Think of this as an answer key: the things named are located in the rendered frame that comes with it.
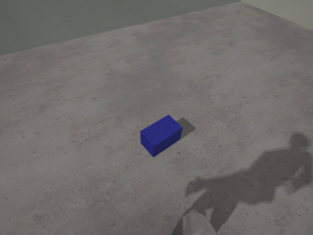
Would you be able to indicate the carton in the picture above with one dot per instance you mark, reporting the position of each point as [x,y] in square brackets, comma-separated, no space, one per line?
[160,135]

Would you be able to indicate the robot right thigh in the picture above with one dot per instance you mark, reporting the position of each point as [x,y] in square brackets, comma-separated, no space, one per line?
[195,223]

